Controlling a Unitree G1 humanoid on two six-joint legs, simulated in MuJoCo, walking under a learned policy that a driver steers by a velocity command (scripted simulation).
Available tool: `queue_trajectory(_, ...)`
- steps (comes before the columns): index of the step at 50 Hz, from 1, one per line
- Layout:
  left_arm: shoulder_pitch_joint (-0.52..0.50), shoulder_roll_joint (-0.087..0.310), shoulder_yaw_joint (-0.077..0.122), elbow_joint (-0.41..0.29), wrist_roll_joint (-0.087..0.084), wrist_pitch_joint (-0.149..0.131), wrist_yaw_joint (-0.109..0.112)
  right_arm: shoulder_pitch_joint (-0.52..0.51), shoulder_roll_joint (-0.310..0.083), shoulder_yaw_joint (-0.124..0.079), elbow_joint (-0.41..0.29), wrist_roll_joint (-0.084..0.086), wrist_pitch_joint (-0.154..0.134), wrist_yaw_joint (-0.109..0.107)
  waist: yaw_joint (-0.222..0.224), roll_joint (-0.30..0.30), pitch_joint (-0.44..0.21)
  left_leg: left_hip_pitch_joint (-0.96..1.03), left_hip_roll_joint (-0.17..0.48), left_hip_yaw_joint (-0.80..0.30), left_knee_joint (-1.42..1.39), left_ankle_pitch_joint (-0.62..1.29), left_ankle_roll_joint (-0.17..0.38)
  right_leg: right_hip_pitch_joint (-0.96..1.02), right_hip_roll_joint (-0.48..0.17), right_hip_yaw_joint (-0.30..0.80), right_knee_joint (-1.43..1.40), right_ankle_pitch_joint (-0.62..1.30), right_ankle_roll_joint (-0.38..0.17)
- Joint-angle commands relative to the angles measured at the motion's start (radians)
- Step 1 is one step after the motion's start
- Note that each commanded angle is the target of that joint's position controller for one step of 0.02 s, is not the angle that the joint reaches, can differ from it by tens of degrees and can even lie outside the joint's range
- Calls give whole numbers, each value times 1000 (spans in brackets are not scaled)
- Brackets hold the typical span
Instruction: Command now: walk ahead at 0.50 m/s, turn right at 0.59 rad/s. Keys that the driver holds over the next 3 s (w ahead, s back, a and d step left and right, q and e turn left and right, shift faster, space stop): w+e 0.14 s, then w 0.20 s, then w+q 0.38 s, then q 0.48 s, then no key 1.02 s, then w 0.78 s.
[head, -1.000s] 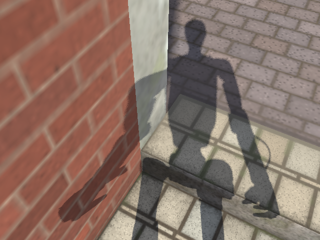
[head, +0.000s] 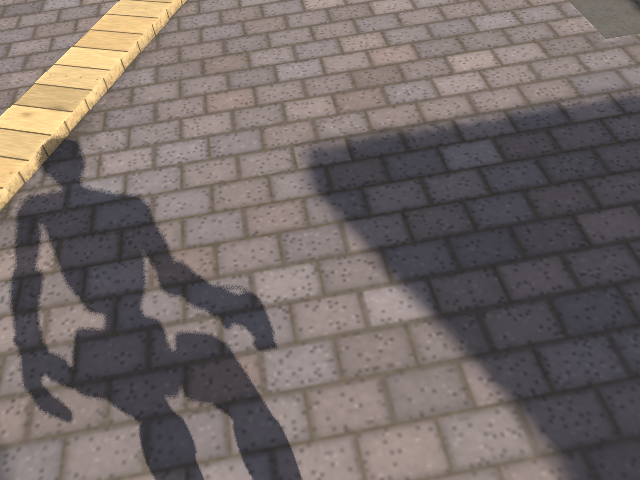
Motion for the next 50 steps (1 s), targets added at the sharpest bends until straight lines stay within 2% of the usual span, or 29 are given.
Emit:
queue_trajectory(1, -110, -110, -50, -152, 29, 8, 46, -13, 164, 51, 105, 5, -22, 3, 106, -97, 37, 187, 308, -460, -648, 259, 183, -243, -211, 35, -66, -105, -94)
queue_trajectory(3, -163, -103, -50, -191, -25, 16, 47, -125, 76, 8, 90, -22, -57, -15, 130, -19, 73, 124, 213, -216, -744, 237, 100, -139, -258, -13, -392, -206, -43)
queue_trajectory(5, -178, -20, -23, -175, -13, -9, 23, -168, -32, -21, 58, -58, -92, -25, 131, 17, 23, 64, 125, -19, -793, 385, 56, 101, -262, -96, -589, 79, 3)
queue_trajectory(7, -260, -40, -32, -167, -24, -18, 3, -69, -130, -61, 64, -72, -97, -40, 49, 53, 47, 180, 111, 65, -815, 442, 61, 165, -223, -187, -787, 111, 49)
queue_trajectory(10, -402, -41, -36, -215, -32, 4, 15, 181, -132, -75, 124, -55, -76, -17, -29, 86, 88, 524, 225, -8, -788, 542, 115, 57, -201, -165, -1026, 101, 79)
queue_trajectory(12, -445, -9, -22, -240, -12, 9, 40, 220, -143, -85, 125, -27, -57, -7, -26, 108, 120, 680, 301, -60, -760, 587, 134, 19, -173, -165, -1149, 79, 72)
queue_trajectory(14, -433, 44, 7, -250, -19, -9, 56, 212, -157, -89, 115, -23, -38, -18, 14, 115, 104, 698, 306, -33, -673, 713, 109, 174, -109, -189, -1254, 133, 20)
queue_trajectory(15, -388, 84, 30, -249, -24, -19, 66, 213, -156, -88, 118, -35, -40, -26, 56, 122, 65, 643, 282, 4, -587, 862, 76, 338, -71, -204, -1243, 172, -19)
queue_trajectory(16, -284, 184, 69, -225, -30, -31, 89, 212, -166, -92, 92, -41, -46, -28, 74, 65, -48, 575, 224, 48, -415, 872, 15, 564, -79, -165, -1170, 327, -78)
queue_trajectory(17, -63, 195, 65, -185, -35, -24, 106, 376, -29, -46, 84, -54, -56, -28, 78, -126, -340, 269, 142, 29, -111, 539, -68, 1081, -264, 86, -1124, 498, -257)
queue_trajectory(18, 184, 159, 54, -128, -15, -1, 121, 319, -57, -45, 80, -44, -60, 12, 190, -186, -378, 32, -24, -44, 119, -174, -104, 1255, -445, 467, -1363, 378, -337)
queue_trajectory(19, 232, 179, 77, -65, -13, -15, 129, 122, -40, -51, 34, -8, -53, 33, 252, -116, -149, -211, -8, -207, 291, -145, -60, 1197, -435, 447, -1433, 292, -235)
queue_trajectory(20, 165, 175, 87, -39, -34, -23, 126, 47, -67, -60, 30, -14, -57, 26, 220, -107, 19, -272, 60, -243, 381, -54, -37, 980, -408, 312, -1441, 241, -157)
queue_trajectory(21, 71, 108, 68, -58, -40, -21, 126, 110, -103, -76, 42, -43, -56, 14, 143, -89, 3, -165, 100, -272, 361, 18, -8, 805, -401, 225, -1463, 251, -148)
queue_trajectory(23, -77, -44, 23, -100, -37, -15, 123, 104, -27, -56, 42, -55, -45, 9, 59, -53, 23, -59, 140, -266, 340, 61, 7, 575, -409, 123, -1519, 296, -149)
queue_trajectory(25, -133, -54, 20, -125, -25, -16, 133, 95, 11, -50, 34, -39, -32, 13, 33, -14, 19, -66, 131, -260, 291, 113, -4, 529, -400, 50, -1602, 256, -147)
queue_trajectory(26, -174, 19, 31, -130, -82, -19, 126, 8, -61, -78, -22, 116, -16, -46, 9, -27, 97, -167, 148, -334, 232, 113, -15, 540, -401, 38, -1616, 232, -94)
queue_trajectory(27, -172, 38, 34, -125, -87, -25, 128, -16, -65, -71, -32, 108, -10, -70, 11, -11, 116, -206, 152, -348, 166, 167, -25, 531, -412, 7, -1639, 226, -81)
queue_trajectory(28, -165, 57, 37, -120, -80, -28, 138, -15, -59, -67, -39, 72, -10, -78, 4, -1, 122, -185, 152, -330, 80, 238, -31, 499, -396, -47, -1659, 223, -68)
queue_trajectory(30, -155, 87, 46, -109, -72, -31, 154, -25, -50, -62, -42, 39, -11, -61, 4, -37, 122, -53, 124, -251, -124, 428, -31, 430, -323, -174, -1676, 198, -33)
queue_trajectory(34, -50, 110, 55, -54, -85, -30, 161, -125, -68, -68, -65, 41, 9, -33, 48, -27, 156, 38, 84, -195, -291, 528, 7, 537, -331, -252, -1671, 176, 13)
queue_trajectory(36, -48, 126, 60, -52, -83, -12, 160, -140, -94, -80, -78, 34, 11, -21, 35, -42, 149, 38, 50, -158, -320, 429, 41, 666, -353, -282, -1579, 406, 35)
queue_trajectory(39, -87, 145, 61, -77, -76, 35, 174, 121, -188, -129, -15, 20, 10, -16, -104, -42, 23, 380, -85, -76, -399, 416, 96, 660, -273, -335, -1120, 812, 113)
queue_trajectory(40, -63, 110, 49, -112, -53, 34, 179, 219, -283, -153, -1, 11, 13, -34, -116, 129, -70, 663, 70, -308, -349, 735, 141, 405, -211, -334, -766, 434, 168)
queue_trajectory(41, 95, -37, -3, -143, -31, 9, 160, 155, -356, -145, -40, 2, 3, -30, 16, 362, -255, 976, 353, -842, -445, 924, 381, 54, -3, -197, -355, -465, 233)
queue_trajectory(42, 42, 71, 15, -140, -60, -18, 146, 192, -319, -143, -76, 4, 13, -33, -61, 238, -427, 1008, 342, -927, -539, 831, 375, 43, -34, -13, -245, -430, 215)
queue_trajectory(43, -60, 101, 21, -170, -91, -26, 146, 140, -273, -134, -82, 9, 17, -40, -65, 174, -322, 925, 310, -792, -534, 755, 323, -32, -83, -19, -258, -352, 198)
queue_trajectory(45, -173, 114, 26, -194, -67, -12, 175, 27, -203, -114, -99, 30, 24, -50, -16, 17, -99, 595, 222, -604, -570, 782, 259, -16, -154, -52, -390, -226, 191)
queue_trajectory(50, -168, 56, 19, -255, -48, 32, 191, 5, -215, -122, -136, 7, 34, -67, 66, 47, -65, 330, 147, -493, -585, 909, 229, 73, -153, -74, -632, -200, 197)
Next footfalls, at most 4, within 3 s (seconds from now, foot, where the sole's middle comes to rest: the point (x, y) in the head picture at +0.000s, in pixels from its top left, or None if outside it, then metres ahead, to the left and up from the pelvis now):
0.30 right None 0.33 -0.18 -0.71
0.80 left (325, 386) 0.71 0.05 -0.71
1.30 right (405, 339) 0.81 -0.14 -0.71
1.60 left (308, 407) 0.66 0.09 -0.71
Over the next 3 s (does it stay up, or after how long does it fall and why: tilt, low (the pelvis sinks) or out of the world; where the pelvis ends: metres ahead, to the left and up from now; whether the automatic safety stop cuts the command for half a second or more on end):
stays up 0.97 0.09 0.04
